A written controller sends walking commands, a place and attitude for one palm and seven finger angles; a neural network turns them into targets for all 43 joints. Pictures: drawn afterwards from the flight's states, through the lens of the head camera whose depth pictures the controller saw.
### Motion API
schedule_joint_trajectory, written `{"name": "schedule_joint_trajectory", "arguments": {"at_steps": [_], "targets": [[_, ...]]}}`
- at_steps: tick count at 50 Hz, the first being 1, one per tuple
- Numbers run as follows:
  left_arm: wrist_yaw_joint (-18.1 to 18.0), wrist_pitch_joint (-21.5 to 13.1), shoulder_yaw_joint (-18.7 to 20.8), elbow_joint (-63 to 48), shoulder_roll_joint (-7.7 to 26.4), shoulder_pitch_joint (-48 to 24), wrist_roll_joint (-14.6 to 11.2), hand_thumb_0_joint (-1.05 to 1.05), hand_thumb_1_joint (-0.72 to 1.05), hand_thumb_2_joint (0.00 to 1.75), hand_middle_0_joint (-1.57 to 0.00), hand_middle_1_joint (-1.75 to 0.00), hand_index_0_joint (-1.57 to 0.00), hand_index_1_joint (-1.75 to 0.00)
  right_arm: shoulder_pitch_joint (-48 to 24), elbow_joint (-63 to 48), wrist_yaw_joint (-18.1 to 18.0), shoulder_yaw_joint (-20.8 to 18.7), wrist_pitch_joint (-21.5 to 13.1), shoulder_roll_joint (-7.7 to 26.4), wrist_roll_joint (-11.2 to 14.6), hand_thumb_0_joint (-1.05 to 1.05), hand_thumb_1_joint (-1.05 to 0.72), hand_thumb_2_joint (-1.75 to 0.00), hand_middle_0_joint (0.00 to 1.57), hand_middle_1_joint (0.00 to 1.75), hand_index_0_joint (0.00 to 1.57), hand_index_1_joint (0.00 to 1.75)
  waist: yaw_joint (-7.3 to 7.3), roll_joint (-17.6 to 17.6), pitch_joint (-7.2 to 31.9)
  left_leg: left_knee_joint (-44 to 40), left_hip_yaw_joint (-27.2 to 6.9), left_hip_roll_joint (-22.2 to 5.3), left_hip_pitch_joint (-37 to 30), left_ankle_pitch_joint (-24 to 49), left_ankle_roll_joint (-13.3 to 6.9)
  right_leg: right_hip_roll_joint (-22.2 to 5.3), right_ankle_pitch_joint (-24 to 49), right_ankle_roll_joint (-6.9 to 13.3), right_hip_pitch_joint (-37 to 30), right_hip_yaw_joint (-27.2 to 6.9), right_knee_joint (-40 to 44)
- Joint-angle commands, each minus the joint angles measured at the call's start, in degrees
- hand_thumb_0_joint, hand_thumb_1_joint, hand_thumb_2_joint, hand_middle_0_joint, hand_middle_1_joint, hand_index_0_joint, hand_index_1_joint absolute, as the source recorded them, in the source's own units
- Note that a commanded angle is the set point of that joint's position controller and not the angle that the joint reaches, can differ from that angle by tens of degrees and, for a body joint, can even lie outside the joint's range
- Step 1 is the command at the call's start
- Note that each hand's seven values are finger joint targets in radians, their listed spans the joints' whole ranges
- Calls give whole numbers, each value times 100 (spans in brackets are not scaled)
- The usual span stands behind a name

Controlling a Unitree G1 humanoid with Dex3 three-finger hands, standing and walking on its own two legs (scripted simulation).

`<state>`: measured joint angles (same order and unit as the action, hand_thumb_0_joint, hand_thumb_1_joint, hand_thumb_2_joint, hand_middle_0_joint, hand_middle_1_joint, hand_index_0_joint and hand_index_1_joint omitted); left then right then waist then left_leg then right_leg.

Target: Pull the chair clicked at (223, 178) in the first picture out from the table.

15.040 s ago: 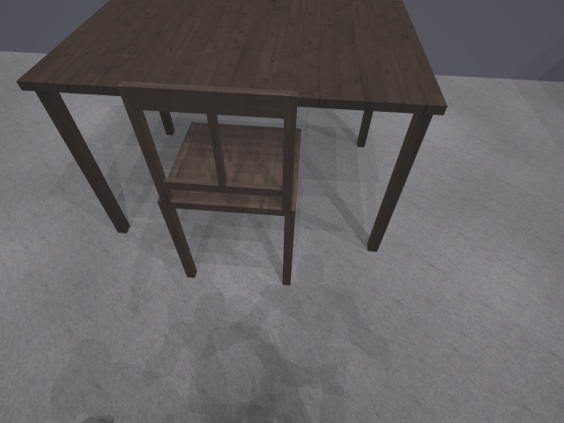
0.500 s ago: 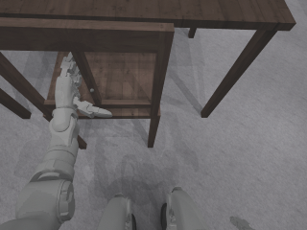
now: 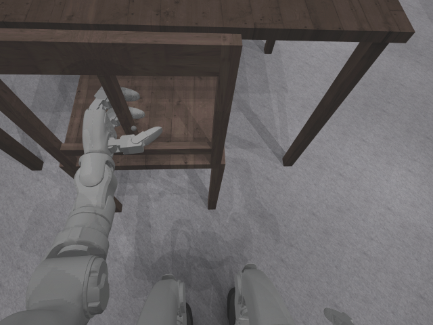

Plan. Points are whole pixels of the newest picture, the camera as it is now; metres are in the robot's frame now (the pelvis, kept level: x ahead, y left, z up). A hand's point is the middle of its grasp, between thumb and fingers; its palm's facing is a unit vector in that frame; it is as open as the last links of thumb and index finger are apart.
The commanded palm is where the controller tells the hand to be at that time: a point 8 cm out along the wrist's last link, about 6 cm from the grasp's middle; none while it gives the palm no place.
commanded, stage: hook a spindle and tug to test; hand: left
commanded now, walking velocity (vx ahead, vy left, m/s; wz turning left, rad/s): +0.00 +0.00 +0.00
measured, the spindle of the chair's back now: (124, 116) +0.50 +0.15 +0.01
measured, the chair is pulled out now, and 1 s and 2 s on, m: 0.00 0.05 0.18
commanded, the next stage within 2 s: step backward, pulling the chair out in 0.82 s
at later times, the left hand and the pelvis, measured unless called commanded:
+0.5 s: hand (132, 138) +0.44 +0.13 +0.02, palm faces +0.01 -1.00 -0.02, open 5.3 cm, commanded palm +0.40 +0.18 +0.03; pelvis +0.02 +0.00 +0.01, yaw -1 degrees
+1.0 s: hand (130, 150) +0.42 +0.14 +0.03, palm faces +0.02 -1.00 -0.08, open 5.3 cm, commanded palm +0.39 +0.18 +0.02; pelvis +0.01 +0.00 +0.02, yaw +1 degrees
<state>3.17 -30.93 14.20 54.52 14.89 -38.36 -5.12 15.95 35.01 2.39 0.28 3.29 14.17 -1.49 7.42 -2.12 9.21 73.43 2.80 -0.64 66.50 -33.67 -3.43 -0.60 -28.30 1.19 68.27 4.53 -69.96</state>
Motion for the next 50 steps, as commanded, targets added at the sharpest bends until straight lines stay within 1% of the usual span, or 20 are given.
{"name": "schedule_joint_trajectory", "arguments": {"at_steps": [1, 6, 8, 11, 13, 16, 18, 19, 22, 24, 26, 30, 36, 37, 44, 45, 46, 47, 49, 50], "targets": [[74, -474, 182, -1302, 989, -1797, 3, 0, 62, 78, -50, -145, -50, -145, 715, -392, -47, -349, -110, 933, 2, 0, -90, -90, 20, 30, 20, 30, 26, -199, 2970, -869, -579, 24, -1789, 2589, 272, 142, 1944, 51, -1907, -346, 672], [138, -470, 173, -1513, 950, -1547, -71, 0, 90, 90, -50, -145, -50, -145, 719, -452, -41, -364, -131, 923, 24, 0, -90, -90, 20, 30, 20, 30, -21, -249, 3066, -900, -554, 15, -1882, 2752, 278, 146, 2135, 52, -2041, -366, 690], [132, -448, 185, -1568, 955, -1511, -112, 0, 90, 90, -50, -145, -50, -145, 729, -452, -42, -359, -143, 925, 24, 0, -90, -90, 20, 30, 20, 30, 9, -205, 3066, -881, -538, 22, -1835, 2769, 263, 153, 2203, 47, -2087, -374, 691], [152, -432, 260, -1738, 970, -878, -146, 0, 90, 90, -50, -145, -50, -145, 700, -532, -22, -367, -157, 900, 44, 0, -90, -90, 20, 30, 20, 30, -156, -87, 3092, -952, -474, 28, -1765, 2900, 260, 151, 2437, 51, -2399, -396, 719], [163, -443, 87, -2024, 766, -831, -192, 0, 90, 90, -50, -145, -50, -145, 677, -573, -5, -382, -191, 876, 59, 0, -90, -90, 20, 30, 20, 30, -160, -256, 3129, -961, -479, 25, -1912, 3014, 271, 149, 2484, 63, -2364, -386, 716], [123, -420, 37, -2102, 753, -691, -171, 0, 90, 90, -50, -145, -50, -145, 668, -524, -2, -391, -202, 877, 65, 0, -90, -90, 20, 30, 20, 30, -103, -97, 2888, -975, -457, 3, -1833, 2962, 266, 153, 2495, 35, -2328, -382, 758], [117, -446, 167, -2283, 927, -435, -164, 0, 90, 90, -50, -145, -50, -145, 673, -557, -12, -402, -242, 892, 62, 0, -90, -90, 20, 30, 20, 30, -209, -123, 2995, -980, -444, 12, -1812, 3065, 271, 146, 2656, 59, -2507, -412, 716], [131, -431, 43, -2282, 737, -268, -165, 0, 90, 90, -50, -145, -50, -145, 639, -572, 0, -402, -249, 860, 69, 0, -90, -90, 20, 30, 20, 30, -201, -166, 2995, -988, -433, 15, -1888, 3098, 276, 147, 2649, 48, -2449, -400, 730], [141, -408, 8, -2323, 664, -128, -211, 0, 90, 90, -50, -145, -50, -145, 593, -548, 0, -407, -279, 848, 82, 0, -90, -90, 20, 30, 20, 30, -176, -8, 2791, -984, -424, 10, -1790, 3015, 277, 144, 2607, 36, -2447, -384, 762], [155, -432, 33, -2425, 726, -143, -216, 0, 90, 90, -50, -145, -50, -145, 568, -541, -22, -408, -305, 856, 81, 0, -90, -90, 20, 30, 20, 30, -194, -119, 2814, -969, -412, 24, -1789, 3015, 279, 130, 2632, 42, -2440, -409, 738], [175, -424, -125, -2561, 531, -105, -244, 0, 90, 90, -50, -145, -50, -145, 524, -550, -21, -414, -328, 829, 86, 0, -90, -90, 20, 30, 20, 30, -184, -190, 2815, -970, -421, 17, -1916, 3131, 290, 122, 2659, 42, -2391, -379, 734], [191, -366, -157, -2709, 468, 305, -298, 0, 90, 90, -50, -145, -50, -145, 474, -592, -26, -426, -358, 821, 104, 0, -90, -90, 20, 30, 20, 30, -256, -70, 2899, -966, -429, 16, -1986, 3319, 291, 118, 2793, 44, -2493, -374, 731], [161, -350, -568, -3004, 148, 162, -238, 0, 90, 90, -50, -145, -50, -145, 369, -591, -50, -435, -401, 812, 113, 0, -90, -90, 20, 30, 20, 30, -167, -174, 2793, -963, -540, -31, -2226, 3296, 329, 110, 2459, 29, -2086, -295, 709], [148, -338, -516, -2975, 186, 149, -254, 0, 90, 90, -50, -145, -50, -145, 353, -583, -56, -445, -405, 824, 114, 0, -90, -90, 20, 30, 20, 30, -164, -33, 2760, -944, -528, -19, -2167, 3154, 317, 109, 2394, 27, -2099, -298, 730], [80, -350, -452, -2835, 310, -132, -142, 0, 90, 90, -50, -145, -50, -145, 284, -544, -112, -424, -432, 838, 101, 0, -90, -90, 20, 30, 20, 30, -167, -110, 2692, -934, -568, 12, -2080, 2898, 330, 97, 2136, 50, -1924, -291, 672], [78, -340, -566, -2805, 202, -211, -137, 0, 90, 90, -50, -145, -50, -145, 257, -543, -109, -414, -427, 838, 97, 0, -90, -90, 20, 30, 20, 30, -140, -178, 2697, -931, -584, 15, -2085, 2833, 339, 88, 2055, 49, -1848, -286, 667], [70, -345, -854, -2821, -71, -593, -126, 0, 90, 90, -50, -145, -50, -145, 257, -492, -113, -411, -436, 811, 91, 0, -90, -90, 20, 30, 20, 30, -1, -198, 2627, -911, -636, 2, -2152, 2837, 343, 86, 1997, 47, -1677, -245, 661], [-471, 321, -14, -3942, 1939, -1153, 358, 0, 90, 90, -50, -145, -50, -145, 572, -971, -320, -448, -5, 836, 358, 0, -90, -90, 20, 30, 20, 30, -437, -366, 4037, -2128, -447, -86, -3735, 2603, 209, -286, 2288, 100, -4216, -856, 1887], [-792, 1055, -399, -3813, 1274, -556, 354, 0, 90, 90, -50, -145, -50, -145, 470, -1135, -610, -360, 181, 702, 441, 0, -90, -90, 20, 30, 20, 30, -305, -538, 3560, -2545, -452, -65, -3965, 2986, 198, -276, 3380, 71, -4481, -754, 2244], [-805, 1382, -748, -3104, 752, 50, 362, 0, 90, 90, -50, -145, -50, -145, 342, -1028, -671, -311, 260, 641, 465, 0, -90, -90, 20, 30, 20, 30, -289, -379, 2737, -2869, -519, -158, -3542, 2493, 214, -338, 2860, 43, -4328, -706, 2439]]}}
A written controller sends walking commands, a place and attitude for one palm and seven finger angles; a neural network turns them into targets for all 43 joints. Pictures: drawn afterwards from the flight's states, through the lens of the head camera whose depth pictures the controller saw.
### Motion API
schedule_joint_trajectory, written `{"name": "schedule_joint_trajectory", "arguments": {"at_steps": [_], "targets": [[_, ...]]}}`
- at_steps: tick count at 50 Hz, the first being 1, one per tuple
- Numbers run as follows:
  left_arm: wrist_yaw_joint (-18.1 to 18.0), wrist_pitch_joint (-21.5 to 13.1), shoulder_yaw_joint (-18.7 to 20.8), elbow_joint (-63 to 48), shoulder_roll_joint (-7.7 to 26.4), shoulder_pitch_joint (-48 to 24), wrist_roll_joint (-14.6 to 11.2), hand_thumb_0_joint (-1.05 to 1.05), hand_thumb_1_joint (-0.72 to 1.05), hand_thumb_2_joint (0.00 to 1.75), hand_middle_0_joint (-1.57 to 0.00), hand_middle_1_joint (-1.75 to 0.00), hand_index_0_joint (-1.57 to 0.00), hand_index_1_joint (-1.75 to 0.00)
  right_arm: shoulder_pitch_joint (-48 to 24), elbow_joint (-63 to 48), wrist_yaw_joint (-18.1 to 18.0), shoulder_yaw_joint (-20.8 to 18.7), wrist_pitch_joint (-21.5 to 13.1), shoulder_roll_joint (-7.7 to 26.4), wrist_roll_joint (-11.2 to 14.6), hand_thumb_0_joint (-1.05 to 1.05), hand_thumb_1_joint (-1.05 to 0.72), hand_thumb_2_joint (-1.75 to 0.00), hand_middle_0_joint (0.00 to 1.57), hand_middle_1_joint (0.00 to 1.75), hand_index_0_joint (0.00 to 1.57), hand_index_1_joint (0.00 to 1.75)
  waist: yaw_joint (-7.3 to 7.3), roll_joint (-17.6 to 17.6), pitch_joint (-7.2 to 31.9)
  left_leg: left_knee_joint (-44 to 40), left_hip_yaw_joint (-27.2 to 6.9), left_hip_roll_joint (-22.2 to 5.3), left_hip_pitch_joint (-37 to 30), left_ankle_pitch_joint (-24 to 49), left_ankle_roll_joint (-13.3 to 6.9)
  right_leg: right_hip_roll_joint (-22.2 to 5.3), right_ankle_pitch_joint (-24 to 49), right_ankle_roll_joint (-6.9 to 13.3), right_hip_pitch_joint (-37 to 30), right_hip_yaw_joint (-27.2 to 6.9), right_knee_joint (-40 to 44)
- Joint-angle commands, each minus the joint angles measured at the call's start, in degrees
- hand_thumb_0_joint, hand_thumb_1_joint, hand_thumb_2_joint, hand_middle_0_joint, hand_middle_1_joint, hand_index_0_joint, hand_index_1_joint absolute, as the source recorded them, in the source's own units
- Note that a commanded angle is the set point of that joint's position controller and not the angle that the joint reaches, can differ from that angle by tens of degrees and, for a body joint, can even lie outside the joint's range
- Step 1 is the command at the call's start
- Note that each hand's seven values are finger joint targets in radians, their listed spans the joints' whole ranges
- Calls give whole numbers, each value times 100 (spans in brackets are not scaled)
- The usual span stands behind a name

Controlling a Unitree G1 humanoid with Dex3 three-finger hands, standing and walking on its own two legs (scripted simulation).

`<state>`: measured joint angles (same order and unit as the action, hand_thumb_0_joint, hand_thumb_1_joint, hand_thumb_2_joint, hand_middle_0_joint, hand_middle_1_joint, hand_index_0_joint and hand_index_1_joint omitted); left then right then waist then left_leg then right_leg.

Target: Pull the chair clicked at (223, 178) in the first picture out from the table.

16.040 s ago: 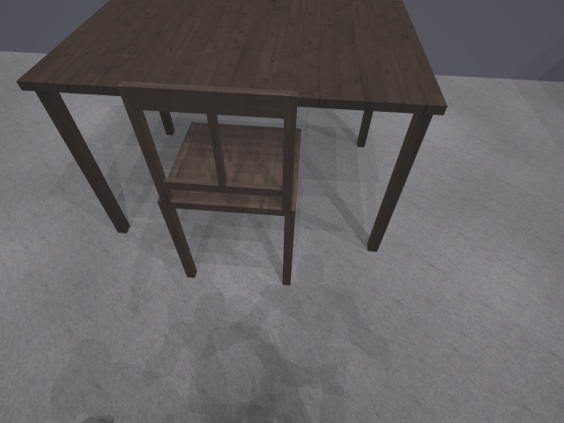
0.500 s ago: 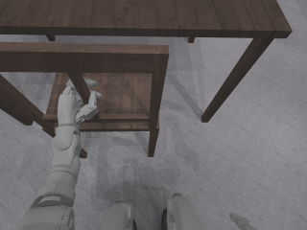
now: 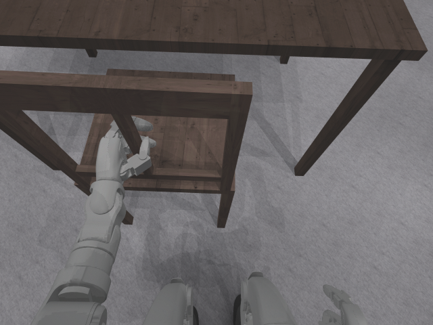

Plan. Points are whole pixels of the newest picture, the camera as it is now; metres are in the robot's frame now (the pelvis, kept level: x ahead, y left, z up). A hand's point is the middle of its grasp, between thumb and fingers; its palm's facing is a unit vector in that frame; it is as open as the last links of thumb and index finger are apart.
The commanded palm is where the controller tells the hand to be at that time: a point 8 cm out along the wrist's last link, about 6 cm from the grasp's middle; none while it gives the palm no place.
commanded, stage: step backward, pulling the chair out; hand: left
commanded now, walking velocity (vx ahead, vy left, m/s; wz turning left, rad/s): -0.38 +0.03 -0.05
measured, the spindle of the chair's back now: (137, 146) +0.44 +0.16 -0.01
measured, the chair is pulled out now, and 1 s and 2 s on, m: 0.05 0.18 0.22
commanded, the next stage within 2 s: none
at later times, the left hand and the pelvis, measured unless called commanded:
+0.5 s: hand (155, 170) +0.38 +0.11 +0.02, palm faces -0.05 -0.99 -0.14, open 5.1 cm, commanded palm +0.36 +0.16 +0.02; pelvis +0.00 +0.00 +0.09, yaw -3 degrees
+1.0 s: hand (155, 222) +0.29 +0.10 +0.02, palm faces -0.04 -0.99 -0.16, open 5.1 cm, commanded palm +0.30 +0.15 +0.02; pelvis -0.06 +0.00 +0.08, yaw -2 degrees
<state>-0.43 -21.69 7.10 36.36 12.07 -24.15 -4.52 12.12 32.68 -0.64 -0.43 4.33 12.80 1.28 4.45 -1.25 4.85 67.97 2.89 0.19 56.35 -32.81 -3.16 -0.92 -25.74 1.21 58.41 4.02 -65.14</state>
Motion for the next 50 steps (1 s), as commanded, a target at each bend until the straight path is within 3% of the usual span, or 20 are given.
{"name": "schedule_joint_trajectory", "arguments": {"at_steps": [1, 3, 7, 8, 12, 16, 18, 20, 23, 25, 29, 36, 41, 43, 47, 50], "targets": [[-496, 651, -170, -968, 890, -1212, 292, 0, 90, 90, -50, -145, -50, -145, 741, -700, -437, -209, 209, 815, 211, 0, -90, -90, 20, 30, 20, 30, 12, -71, 2745, -2480, -603, -337, -2409, 2361, 129, -321, 2659, 4, -3463, -626, 2030], [-591, 837, -274, -279, 765, -1271, 318, 0, 90, 90, -50, -145, -50, -145, 792, -511, -553, -191, 245, 876, 203, 0, -90, -90, 20, 30, 20, 30, 32, 171, 2437, -2765, -699, -513, -2729, 2974, 110, -364, 3208, -58, -3568, -569, 2196], [-536, 768, -445, 678, 665, -1914, 351, 0, 90, 90, -50, -145, -50, -145, 978, -138, -622, -226, 195, 908, 135, 0, -90, -90, 20, 30, 20, 30, 51, -292, 2135, -3107, -707, -851, -3508, 4564, 180, -491, 4084, -130, -3669, -650, 2533], [-538, 741, -358, 811, 804, -2019, 389, 0, 90, 90, -50, -145, -50, -145, 990, -94, -634, -261, 189, 934, 117, 0, -90, -90, 20, 30, 20, 30, 34, -452, 2131, -3138, -710, -903, -3748, 4973, 179, -460, 4111, -132, -3637, -663, 2605], [-409, 687, -544, 1295, 525, -1997, 363, 0, 90, 90, -50, -145, -50, -145, 966, 33, -599, -289, 140, 908, 97, 0, -90, -90, 20, 30, 20, 30, -29, -816, 1845, -3403, -931, -1158, -4390, 5711, 151, -288, 2822, -86, -3519, -600, 2800], [-370, 596, -532, 1194, 519, -1912, 349, 0, 90, 90, -50, -145, -50, -145, 861, 63, -578, -302, 38, 910, 55, 0, -90, -90, 20, 30, 20, 30, -72, -865, 1675, -3557, -906, -1267, -4650, 5987, 161, -272, 2735, -65, -3627, -624, 2935], [-389, 571, -424, 1162, 625, -1725, 359, 0, 90, 90, -50, -145, -50, -145, 872, 89, -586, -326, 6, 926, 47, 0, -90, -90, 20, 30, 20, 30, -76, -669, 1767, -3512, -859, -1268, -4751, 6158, 175, -292, 3153, -55, -3790, -660, 3024], [-384, 563, -461, 1035, 588, -1556, 350, 0, 90, 90, -50, -145, -50, -145, 865, 66, -576, -334, -1, 916, 66, 0, -90, -90, 20, 30, 20, 30, -65, -378, 1839, -3463, -744, -1227, -4680, 5912, 235, -367, 3754, -26, -4067, -741, 3155], [-421, 569, -375, 1013, 763, -1394, 303, 0, 90, 90, -50, -145, -50, -145, 797, 52, -638, -356, -16, 970, 116, 0, -90, -90, 20, 30, 20, 30, -68, 22, 1974, -3438, -591, -1051, -4170, 4820, 345, -658, 4940, 90, -4616, -968, 3211], [-446, 580, -463, 988, 720, -1420, 289, 0, 90, 90, -50, -145, -50, -145, 776, 97, -660, -341, -33, 953, 145, 0, -90, -90, 20, 30, 20, 30, -50, -9, 2012, -3467, -505, -947, -4097, 4230, 381, -786, 5015, 129, -4648, -1071, 3265], [-513, 589, -498, 966, 805, -1483, 280, 0, 90, 90, -50, -145, -50, -145, 672, 168, -705, -318, -81, 966, 179, 0, -90, -90, 20, 30, 20, 30, -65, -171, 2050, -3608, -469, -866, -4039, 3645, 357, -813, 4548, 67, -4628, -1073, 3339], [-568, 579, -636, 1073, 719, -1738, 202, 0, 90, 90, -50, -145, -50, -145, 414, 252, -757, -237, -261, 939, 223, 0, -90, -90, 20, 30, 20, 30, -157, -137, 1502, -3972, -575, -907, -3759, 2633, 176, -578, 2523, -90, -4297, -966, 3500], [-601, 521, -748, 1132, 649, -2003, 190, 0, 90, 90, -50, -145, -50, -145, 394, 323, -762, -215, -463, 932, 242, 0, -90, -90, 20, 30, 20, 30, -173, 21, 1116, -3985, -574, -768, -3638, 1602, 140, -642, 1095, -48, -3915, -1127, 3859], [-625, 505, -684, 1222, 732, -1999, 193, 0, 90, 90, -50, -145, -50, -145, 447, 372, -775, -235, -551, 957, 236, 0, -90, -90, 20, 30, 20, 30, -174, 280, 987, -3945, -589, -672, -3714, 1222, 153, -681, 642, -21, -3730, -1247, 4146], [-655, 419, -815, 1347, 596, -1998, 218, 0, 90, 90, -50, -145, -50, -145, 529, 441, -747, -204, -726, 950, 253, 0, -90, -90, 20, 30, 20, 30, -159, 473, 875, -3870, -569, -567, -3879, 844, 161, -767, 111, 9, -3445, -1340, 4485], [-671, 382, -836, 1327, 565, -1976, 250, 0, 90, 90, -50, -145, -50, -145, 524, 471, -761, -178, -813, 962, 229, 0, -90, -90, 20, 30, 20, 30, -174, 233, 889, -4165, -661, -743, -3854, 962, 116, -571, 211, -82, -3518, -1071, 4178]]}}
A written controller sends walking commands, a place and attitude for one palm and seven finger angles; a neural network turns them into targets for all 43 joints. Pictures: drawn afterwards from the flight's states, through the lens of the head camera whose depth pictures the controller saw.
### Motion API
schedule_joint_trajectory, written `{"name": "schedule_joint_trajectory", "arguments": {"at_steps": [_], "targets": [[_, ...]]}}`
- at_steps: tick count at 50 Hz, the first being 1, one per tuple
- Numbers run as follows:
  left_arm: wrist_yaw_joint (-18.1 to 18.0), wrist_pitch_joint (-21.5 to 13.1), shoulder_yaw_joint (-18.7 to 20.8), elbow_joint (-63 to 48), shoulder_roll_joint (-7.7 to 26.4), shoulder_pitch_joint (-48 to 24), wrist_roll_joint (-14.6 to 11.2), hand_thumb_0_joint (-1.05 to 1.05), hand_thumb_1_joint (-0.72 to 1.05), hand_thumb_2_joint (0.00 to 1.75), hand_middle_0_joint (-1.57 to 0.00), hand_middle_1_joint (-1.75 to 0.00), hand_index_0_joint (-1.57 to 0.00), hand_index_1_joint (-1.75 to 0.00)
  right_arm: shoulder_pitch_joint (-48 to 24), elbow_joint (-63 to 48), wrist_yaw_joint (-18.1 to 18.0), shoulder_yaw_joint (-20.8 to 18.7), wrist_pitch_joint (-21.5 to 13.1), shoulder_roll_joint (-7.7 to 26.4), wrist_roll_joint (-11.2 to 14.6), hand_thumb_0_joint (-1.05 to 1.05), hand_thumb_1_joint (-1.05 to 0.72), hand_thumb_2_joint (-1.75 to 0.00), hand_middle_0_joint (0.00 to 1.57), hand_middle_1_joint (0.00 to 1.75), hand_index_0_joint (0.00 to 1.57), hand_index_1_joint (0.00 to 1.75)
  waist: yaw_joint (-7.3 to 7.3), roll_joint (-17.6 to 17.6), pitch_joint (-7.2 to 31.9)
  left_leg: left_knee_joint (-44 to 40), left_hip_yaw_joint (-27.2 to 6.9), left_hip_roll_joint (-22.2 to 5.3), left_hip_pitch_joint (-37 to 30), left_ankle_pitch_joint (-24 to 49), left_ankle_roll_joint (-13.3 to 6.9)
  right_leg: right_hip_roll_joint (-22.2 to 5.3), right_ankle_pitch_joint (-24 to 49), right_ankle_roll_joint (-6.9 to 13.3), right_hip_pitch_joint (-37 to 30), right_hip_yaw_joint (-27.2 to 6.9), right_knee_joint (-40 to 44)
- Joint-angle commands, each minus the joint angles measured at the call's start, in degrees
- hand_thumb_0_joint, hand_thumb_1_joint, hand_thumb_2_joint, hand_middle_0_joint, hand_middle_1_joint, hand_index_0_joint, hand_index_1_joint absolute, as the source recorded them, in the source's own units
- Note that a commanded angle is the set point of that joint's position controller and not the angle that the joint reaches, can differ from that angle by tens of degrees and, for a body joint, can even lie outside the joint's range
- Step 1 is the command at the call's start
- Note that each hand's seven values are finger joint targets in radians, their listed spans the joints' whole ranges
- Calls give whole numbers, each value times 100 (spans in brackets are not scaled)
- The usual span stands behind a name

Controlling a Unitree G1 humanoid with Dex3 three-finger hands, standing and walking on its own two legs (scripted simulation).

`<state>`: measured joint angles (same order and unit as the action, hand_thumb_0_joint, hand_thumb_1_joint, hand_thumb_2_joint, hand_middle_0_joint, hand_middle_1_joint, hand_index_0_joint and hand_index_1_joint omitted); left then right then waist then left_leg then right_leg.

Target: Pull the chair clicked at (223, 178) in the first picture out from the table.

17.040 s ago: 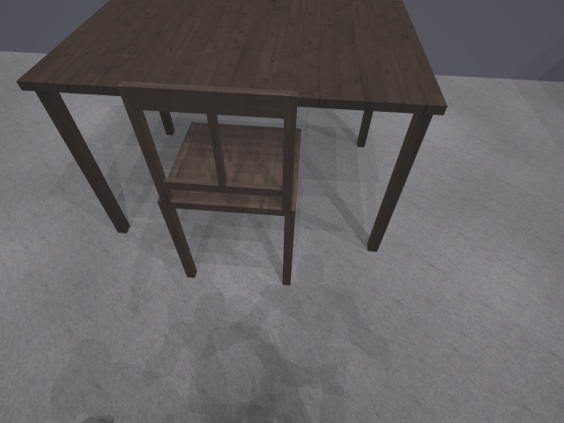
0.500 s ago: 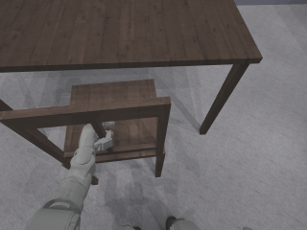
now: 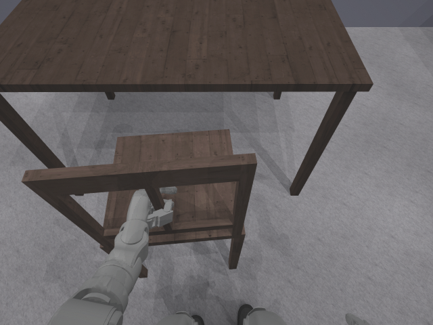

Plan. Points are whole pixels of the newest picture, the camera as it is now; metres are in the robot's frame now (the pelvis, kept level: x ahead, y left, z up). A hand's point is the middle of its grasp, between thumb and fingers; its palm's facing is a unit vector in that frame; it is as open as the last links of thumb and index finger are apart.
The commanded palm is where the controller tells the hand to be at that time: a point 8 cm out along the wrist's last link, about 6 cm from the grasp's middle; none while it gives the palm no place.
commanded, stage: step backward, pulling the chair out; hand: left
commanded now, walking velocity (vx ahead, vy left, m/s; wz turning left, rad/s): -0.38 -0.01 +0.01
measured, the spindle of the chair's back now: (161, 208) +0.36 +0.14 -0.09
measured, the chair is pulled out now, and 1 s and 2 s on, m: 0.18 0.22 0.35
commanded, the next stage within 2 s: none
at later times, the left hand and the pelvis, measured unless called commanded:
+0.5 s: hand (167, 214) +0.34 +0.12 -0.06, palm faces -0.02 -0.99 -0.16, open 5.1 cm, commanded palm +0.33 +0.17 -0.06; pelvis -0.02 +0.01 +0.00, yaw +3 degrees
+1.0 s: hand (162, 226) +0.31 +0.12 -0.06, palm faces -0.06 -0.98 -0.17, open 5.1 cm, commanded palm +0.30 +0.17 -0.06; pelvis -0.05 +0.02 +0.00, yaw +0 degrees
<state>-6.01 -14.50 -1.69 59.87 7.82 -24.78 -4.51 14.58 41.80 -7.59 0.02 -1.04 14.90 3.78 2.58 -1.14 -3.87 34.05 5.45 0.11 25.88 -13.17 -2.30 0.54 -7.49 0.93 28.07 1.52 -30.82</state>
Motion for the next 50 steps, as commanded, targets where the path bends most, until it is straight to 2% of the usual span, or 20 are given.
{"name": "schedule_joint_trajectory", "arguments": {"at_steps": [1, 3, 7, 10, 14, 17, 20, 22, 24, 25, 27, 29, 31, 33, 36, 40, 42, 45, 48, 50], "targets": [[-115, -343, 56, -1055, 990, -1938, 244, 0, 90, 90, -50, -145, -50, -145, 244, -451, -71, -207, -297, 768, -12, 0, -90, -90, 20, 30, 20, 30, -12, 109, 1794, -890, -1001, -833, -709, -921, -4, -634, -1480, -63, -580, -735, 489], [-122, -322, 116, -1103, 1027, -1964, 239, 0, 90, 90, -50, -145, -50, -145, 170, -448, -100, -207, -310, 806, -40, 0, -90, -90, 20, 30, 20, 30, -59, -293, 1854, -1178, -1251, -1147, -511, -560, -125, -442, -1101, -78, -801, -515, -244], [-51, -266, 104, -1229, 936, -2110, 228, 0, 90, 90, -50, -145, -50, -145, 80, -436, -90, -208, -274, 700, -109, 0, -90, -90, 20, 30, 20, 30, -104, -202, 1871, -894, -1327, -1370, -350, 467, -214, -430, -447, -41, -1099, -549, -781], [-40, -205, 108, -1197, 955, -2085, 249, 0, 90, 90, -50, -145, -50, -145, 18, -451, -76, -219, -248, 687, -112, 0, -90, -90, 20, 30, 20, 30, -134, -128, 1664, -797, -1186, -1208, 317, -556, -138, -608, -863, 58, -1298, -790, -751], [-131, -198, 253, -895, 1190, -1857, 242, 0, 90, 90, -50, -145, -50, -145, 384, -293, -5, -322, -300, 670, -78, 0, -90, -90, 20, 30, 20, 30, -45, 1371, 1788, 1061, -632, -71, -305, -1623, 322, -1879, -1629, 561, -645, -2498, 1492], [-102, -82, 265, -820, 1094, -1924, 292, 0, 90, 90, -50, -145, -50, -145, 159, -229, 125, -283, -322, 651, -75, 0, -90, -90, 20, 30, 20, 30, -107, 1290, 2017, 1956, -1024, -41, -54, -1864, 378, -2300, 281, 872, -1556, -2189, 1292], [-66, -12, 269, -915, 1014, -1940, 301, 0, 90, 90, -50, -145, -50, -145, 143, -138, 109, -208, -304, 629, -118, 0, -90, -90, 20, 30, 20, 30, 14, 789, 2228, 699, -836, -83, -568, -1360, 425, -1866, 1711, 518, -1834, -1263, 742], [-45, 38, 149, -1083, 914, -1935, 282, 0, 90, 90, -50, -145, -50, -145, 175, -133, 55, -218, -276, 659, -136, 0, -90, -90, 20, 30, 20, 30, 50, 619, 2282, -511, -662, -243, -863, -530, 391, -1561, 1751, 202, -1960, -913, 464], [-36, 91, 100, -1312, 823, -1861, 274, 0, 90, 90, -50, -145, -50, -145, 141, -322, -2, -325, -199, 798, -150, 0, -90, -90, 20, 30, 20, 30, -41, 188, 2221, -931, -1018, -803, -812, 639, 153, -855, 1235, -160, -1959, -516, 139], [0, 93, 32, -1398, 702, -1855, 300, 0, 90, 90, -50, -145, -50, -145, 167, -394, 9, -401, -152, 782, -132, 0, -90, -90, 20, 30, 20, 30, -59, 375, 2349, -739, -878, -921, -972, 1023, 138, -721, 1222, -243, -1997, -497, 149], [53, 7, -149, -1904, 503, -2170, 350, 0, 90, 90, -50, -145, -50, -145, -112, -657, 8, -325, -72, 659, -247, 0, -90, -90, 20, 30, 20, 30, -16, -578, 2328, -1016, -987, -1201, -795, 1340, 96, -613, 1002, -204, -1961, -221, -532], [56, 37, -8, -1882, 575, -1886, 373, 0, 90, 90, -50, -145, -50, -145, -152, -730, 15, -357, 16, 622, -310, 0, -90, -90, 20, 30, 20, 30, -58, -871, 2077, -973, -1112, -1490, -714, 2003, -31, -467, 646, -172, -1745, -163, -994], [83, 14, -39, -1890, 495, -1938, 389, 0, 90, 90, -50, -145, -50, -145, -103, -727, 65, -370, 44, 594, -319, 0, -90, -90, 20, 30, 20, 30, -51, -577, 1912, -727, -1143, -1597, -712, 2305, -62, -447, 515, -100, -1651, -204, -980], [72, -33, 64, -1878, 666, -2050, 431, 0, 90, 90, -50, -145, -50, -145, -15, -662, 62, -420, 47, 625, -331, 0, -90, -90, 20, 30, 20, 30, 24, -340, 1950, -448, -969, -1457, -801, 2319, 91, -540, 1530, -50, -1729, -286, -722], [60, -101, 155, -1586, 789, -1938, 427, 0, 90, 90, -50, -145, -50, -145, 114, -535, 45, -444, 43, 588, -271, 0, -90, -90, 20, 30, 20, 30, 65, 57, 2158, -106, -635, -988, -517, 896, 336, -906, 2018, 91, -1795, -654, -439], [20, -169, 333, -1111, 1069, -1794, 427, 0, 90, 90, -50, -145, -50, -145, 255, -289, 22, -404, -45, 494, -235, 0, -90, -90, 20, 30, 20, 30, 45, 1045, 2345, 626, -414, -252, -718, -1419, 442, -1535, 1089, 242, -1583, -1273, 899], [-1, -142, 386, -957, 1088, -1830, 462, 0, 90, 90, -50, -145, -50, -145, 164, -254, 31, -362, -100, 503, -212, 0, -90, -90, 20, 30, 20, 30, -12, 1223, 2337, 890, -584, -188, -630, -1652, 412, -1697, 744, 341, -1649, -1329, 1123], [3, -93, 298, -1068, 940, -1750, 429, 0, 90, 90, -50, -145, -50, -145, 149, -255, 7, -271, -95, 568, -230, 0, -90, -90, 20, 30, 20, 30, 88, 870, 2403, -283, -636, -379, -908, -827, 349, -1323, 990, 71, -1710, -689, 685], [36, -157, 132, -1540, 801, -1678, 383, 0, 90, 90, -50, -145, -50, -145, -119, -605, 1, -362, -13, 740, -285, 0, -90, -90, 20, 30, 20, 30, -86, -747, 1905, -1478, -1239, -1379, -268, -20, -132, -414, -618, -256, -1697, -160, -473], [47, -149, 103, -1753, 665, -2013, 384, 0, 90, 90, -50, -145, -50, -145, -265, -699, 6, -303, 6, 593, -324, 0, -90, -90, 20, 30, 20, 30, -129, -933, 1603, -1378, -1577, -1806, 122, 909, -365, -285, -704, -171, -1708, -118, -1326]]}}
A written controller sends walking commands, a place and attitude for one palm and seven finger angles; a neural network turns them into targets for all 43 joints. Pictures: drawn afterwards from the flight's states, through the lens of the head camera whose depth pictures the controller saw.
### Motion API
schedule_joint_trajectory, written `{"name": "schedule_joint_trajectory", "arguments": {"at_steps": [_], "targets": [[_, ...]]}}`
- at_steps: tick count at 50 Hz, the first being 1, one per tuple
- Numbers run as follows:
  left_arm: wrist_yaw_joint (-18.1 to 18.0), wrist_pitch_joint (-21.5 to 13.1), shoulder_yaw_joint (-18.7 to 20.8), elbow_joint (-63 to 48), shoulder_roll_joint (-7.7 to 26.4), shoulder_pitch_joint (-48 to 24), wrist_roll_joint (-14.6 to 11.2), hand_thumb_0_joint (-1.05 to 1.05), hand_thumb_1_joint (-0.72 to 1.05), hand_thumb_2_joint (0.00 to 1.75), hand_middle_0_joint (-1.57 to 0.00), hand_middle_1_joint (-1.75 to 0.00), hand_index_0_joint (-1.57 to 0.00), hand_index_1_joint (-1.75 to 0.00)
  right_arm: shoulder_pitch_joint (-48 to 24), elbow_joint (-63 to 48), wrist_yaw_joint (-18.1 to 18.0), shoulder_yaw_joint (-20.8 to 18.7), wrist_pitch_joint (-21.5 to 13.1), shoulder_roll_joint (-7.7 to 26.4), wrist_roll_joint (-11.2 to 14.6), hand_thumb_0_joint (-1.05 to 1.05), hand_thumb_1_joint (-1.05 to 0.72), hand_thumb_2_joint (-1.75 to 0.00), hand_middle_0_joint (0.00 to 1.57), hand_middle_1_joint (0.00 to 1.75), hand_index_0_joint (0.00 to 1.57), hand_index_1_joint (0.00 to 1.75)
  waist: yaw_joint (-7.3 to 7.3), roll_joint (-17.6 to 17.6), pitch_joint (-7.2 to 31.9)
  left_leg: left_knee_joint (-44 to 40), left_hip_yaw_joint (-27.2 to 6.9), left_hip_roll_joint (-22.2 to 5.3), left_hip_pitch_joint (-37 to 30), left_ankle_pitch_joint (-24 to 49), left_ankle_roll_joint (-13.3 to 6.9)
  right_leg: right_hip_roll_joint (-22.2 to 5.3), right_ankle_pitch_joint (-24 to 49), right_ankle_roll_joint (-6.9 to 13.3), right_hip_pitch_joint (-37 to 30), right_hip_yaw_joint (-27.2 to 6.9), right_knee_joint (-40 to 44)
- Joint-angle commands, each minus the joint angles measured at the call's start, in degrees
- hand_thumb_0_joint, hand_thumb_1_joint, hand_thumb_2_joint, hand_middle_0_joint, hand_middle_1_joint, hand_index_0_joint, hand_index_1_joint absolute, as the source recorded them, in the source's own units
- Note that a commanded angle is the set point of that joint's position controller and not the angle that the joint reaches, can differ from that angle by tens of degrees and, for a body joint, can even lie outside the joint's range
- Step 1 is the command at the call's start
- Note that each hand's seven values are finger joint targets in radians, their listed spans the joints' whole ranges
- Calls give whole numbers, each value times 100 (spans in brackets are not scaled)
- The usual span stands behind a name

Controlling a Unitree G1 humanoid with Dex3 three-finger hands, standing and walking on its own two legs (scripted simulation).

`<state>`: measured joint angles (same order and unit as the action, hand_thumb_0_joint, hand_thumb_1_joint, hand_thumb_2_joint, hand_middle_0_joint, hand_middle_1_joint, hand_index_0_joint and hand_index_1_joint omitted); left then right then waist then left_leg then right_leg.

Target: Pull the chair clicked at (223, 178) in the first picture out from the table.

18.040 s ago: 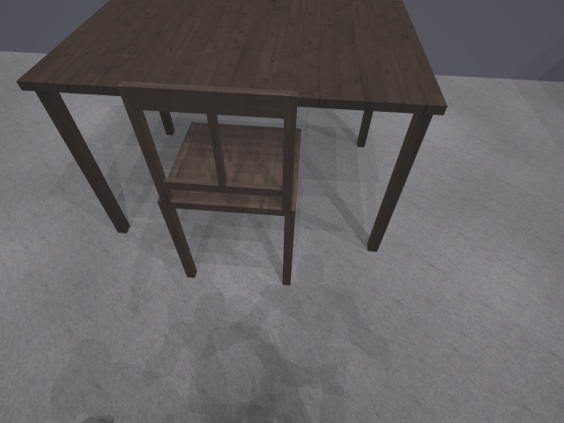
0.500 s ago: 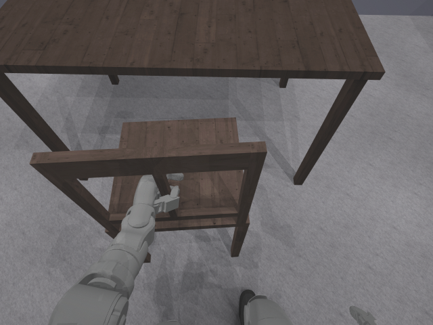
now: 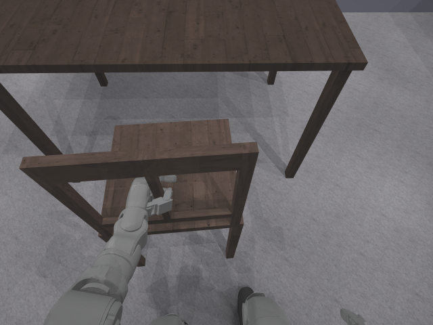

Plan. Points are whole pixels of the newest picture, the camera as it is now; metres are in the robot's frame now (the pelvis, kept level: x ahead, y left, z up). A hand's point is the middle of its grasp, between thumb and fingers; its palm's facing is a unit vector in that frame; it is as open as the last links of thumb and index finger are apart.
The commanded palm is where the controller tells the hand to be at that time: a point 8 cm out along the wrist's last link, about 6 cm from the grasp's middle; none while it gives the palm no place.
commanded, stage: step backward, pulling the chair out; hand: left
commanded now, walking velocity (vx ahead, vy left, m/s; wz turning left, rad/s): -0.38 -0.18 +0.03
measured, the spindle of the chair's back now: (160, 197) +0.38 +0.13 -0.09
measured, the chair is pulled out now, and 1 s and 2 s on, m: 0.22 0.35 0.62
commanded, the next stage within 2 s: stop walking, hand still on the chair in 1.62 s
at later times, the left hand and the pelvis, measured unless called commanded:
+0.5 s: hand (161, 222) +0.31 +0.11 -0.06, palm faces -0.05 -0.99 -0.16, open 5.1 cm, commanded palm +0.31 +0.16 -0.06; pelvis -0.04 +0.00 +0.01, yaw -1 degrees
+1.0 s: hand (160, 268) +0.22 +0.10 -0.06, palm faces -0.05 -0.99 -0.15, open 5.1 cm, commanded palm +0.22 +0.15 -0.06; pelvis -0.13 -0.01 +0.01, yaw +0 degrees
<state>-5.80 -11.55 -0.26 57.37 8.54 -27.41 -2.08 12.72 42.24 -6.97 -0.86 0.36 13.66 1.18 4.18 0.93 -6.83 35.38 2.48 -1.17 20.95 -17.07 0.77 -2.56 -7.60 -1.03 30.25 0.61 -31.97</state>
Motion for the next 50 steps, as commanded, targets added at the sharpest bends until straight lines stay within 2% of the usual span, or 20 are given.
{"name": "schedule_joint_trajectory", "arguments": {"at_steps": [1, 3, 5, 6, 10, 12, 15, 18, 20, 23, 27, 29, 32, 35, 40, 43, 45, 47, 48, 50], "targets": [[35, -449, -35, -1483, 575, -1819, 147, 0, 90, 90, -50, -145, -50, -145, 40, -657, -35, -255, -149, 690, -76, 0, -90, -90, 20, 30, 20, 30, -240, -926, 1980, -1076, -1164, -1658, 84, 2228, -681, -7, -324, 48, -1815, -75, -953], [31, -454, 25, -1259, 666, -1985, 206, 0, 90, 90, -50, -145, -50, -145, 232, -488, -9, -339, -214, 752, -94, 0, -90, -90, 20, 30, 20, 30, -141, -349, 2155, -548, -966, -1433, -555, 3024, -405, -76, 806, 117, -1759, -151, -293], [40, -547, -68, -1233, 694, -2012, 279, 0, 90, 90, -50, -145, -50, -145, 425, -365, 25, -358, -216, 757, -102, 0, -90, -90, 20, 30, 20, 30, -23, -744, 2460, -378, -601, -1139, -779, 2994, -145, -299, 2166, 139, -1914, -338, -62], [13, -560, 82, -1081, 880, -1909, 245, 0, 90, 90, -50, -145, -50, -145, 450, -323, 1, -400, -194, 755, -51, 0, -90, -90, 20, 30, 20, 30, -19, -409, 2694, -193, -454, -991, -728, 2707, -24, -460, 2673, 179, -2107, -490, 13], [-1, -471, 203, -702, 1115, -1468, 146, 0, 90, 90, -50, -145, -50, -145, 295, -304, -43, -340, -189, 705, 48, 0, -90, -90, 20, 30, 20, 30, -160, 574, 2693, 710, -268, -149, -208, -938, 171, -1418, 1715, 568, -2020, -1332, 1082], [-8, -377, 244, -689, 1077, -1390, 171, 0, 90, 90, -50, -145, -50, -145, 168, -347, -37, -267, -203, 701, 44, 0, -90, -90, 20, 30, 20, 30, -199, 728, 2583, 931, -478, -88, -57, -1131, 132, -1499, 1315, 647, -2006, -1230, 1214], [5, -307, 168, -886, 903, -1323, 123, 0, 90, 90, -50, -145, -50, -145, 227, -354, -72, -190, -205, 769, 25, 0, -90, -90, 20, 30, 20, 30, -78, 681, 2624, -541, -507, -324, -457, -68, 56, -972, 1565, 344, -2109, -535, 714], [67, -400, -27, -1495, 730, -1455, 94, 0, 90, 90, -50, -145, -50, -145, -72, -690, -46, -263, -92, 874, -61, 0, -90, -90, 20, 30, 20, 30, -222, -1247, 2366, -1632, -1354, -1491, -208, 1680, -546, 25, -293, -22, -1951, -49, -588], [72, -360, 5, -1590, 652, -1643, 121, 0, 90, 90, -50, -145, -50, -145, -113, -716, 14, -224, -78, 705, -159, 0, -90, -90, 20, 30, 20, 30, -253, -1465, 2093, -1452, -1658, -1880, -233, 2676, -808, 91, -1290, 83, -1537, -119, -1327], [59, -420, 28, -1349, 653, -1874, 178, 0, 90, 90, -50, -145, -50, -145, 261, -444, 124, -311, -202, 746, -170, 0, -90, -90, 20, 30, 20, 30, -80, -682, 2302, -487, -1420, -1777, -1789, 4964, -680, 113, -430, 118, -1147, -154, -321], [65, -619, 92, -1144, 829, -1951, 332, 0, 90, 90, -50, -145, -50, -145, 391, -224, 201, -350, -253, 790, -191, 0, -90, -90, 20, 30, 20, 30, -38, -1424, 2554, -140, -933, -1442, -2061, 4956, -415, -2, 922, 140, -1408, -250, 356], [47, -586, 378, -903, 1166, -1674, 245, 0, 90, 90, -50, -145, -50, -145, 344, -211, 144, -398, -221, 775, -97, 0, -90, -90, 20, 30, 20, 30, -32, -574, 2861, 41, -631, -1164, -1483, 3936, -149, -235, 2596, 139, -2142, -427, 448], [34, -552, 553, -773, 1492, -1556, 187, 0, 90, 90, -50, -145, -50, -145, -80, -373, 12, -331, -253, 667, 24, 0, -90, -90, 20, 30, 20, 30, -200, 618, 2785, 1254, -381, -115, 97, -956, 203, -1532, 3879, 549, -2665, -1414, 812], [24, -294, 565, -705, 1357, -1254, 182, 0, 90, 90, -50, -145, -50, -145, -178, -336, 6, -184, -281, 649, -19, 0, -90, -90, 20, 30, 20, 30, -283, 397, 2652, 1574, -905, -78, 432, -1252, 219, -1779, 3761, 950, -2730, -1251, 615], [38, -83, 290, -1057, 1005, -1083, 69, 0, 90, 90, -50, -145, -50, -145, 56, -420, -101, -169, -164, 792, 6, 0, -90, -90, 20, 30, 20, 30, -154, 681, 2740, -660, -507, -275, -393, 172, 168, -1159, 3690, 474, -2971, -613, 364], [104, -123, -100, -1476, 625, -1300, 8, 0, 90, 90, -50, -145, -50, -145, 31, -676, -65, -285, -14, 984, 23, 0, -90, -90, 20, 30, 20, 30, -159, -252, 2453, -1252, -1032, -1297, -1141, 3134, -343, -63, 1384, -51, -2030, -65, -84], [144, -170, -137, -1908, 507, -1680, 86, 0, 90, 90, -50, -145, -50, -145, -201, -775, 31, -228, 11, 722, -208, 0, -90, -90, 20, 30, 20, 30, -160, -1870, 2382, -1428, -1453, -1750, -1049, 3865, -630, 2, -1054, 41, -1456, -49, -1278], [93, -209, -45, -1739, 450, -1629, 92, 0, 90, 90, -50, -145, -50, -145, 32, -632, 142, -295, -40, 680, -220, 0, -90, -90, 20, 30, 20, 30, -188, -1563, 2283, -902, -1490, -1914, -1779, 5070, -860, 82, -1589, 151, -922, -154, -1236], [89, -240, 1, -1730, 537, -1705, 60, 0, 90, 90, -50, -145, -50, -145, 202, -565, 172, -328, -80, 722, -191, 0, -90, -90, 20, 30, 20, 30, -133, -1065, 2436, -595, -1480, -1910, -2350, 5760, -819, 154, -1305, 138, -848, -121, -804], [90, -304, -92, -1446, 464, -1904, 170, 0, 90, 90, -50, -145, -50, -145, 272, -442, 237, -354, -151, 768, -181, 0, -90, -90, 20, 30, 20, 30, -47, -1132, 2362, -362, -1299, -1714, -2816, 6025, -640, 167, -934, 117, -864, -80, -29]]}}
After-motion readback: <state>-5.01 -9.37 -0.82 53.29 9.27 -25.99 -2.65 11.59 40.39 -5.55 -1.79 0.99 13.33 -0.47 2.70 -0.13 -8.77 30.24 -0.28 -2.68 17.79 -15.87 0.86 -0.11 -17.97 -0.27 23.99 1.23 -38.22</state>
